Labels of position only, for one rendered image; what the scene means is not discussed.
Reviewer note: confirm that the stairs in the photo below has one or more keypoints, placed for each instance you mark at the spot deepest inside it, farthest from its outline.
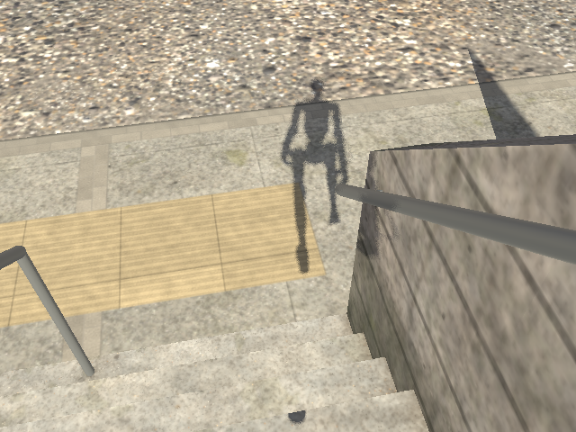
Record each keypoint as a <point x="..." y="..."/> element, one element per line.
<point x="313" y="375"/>

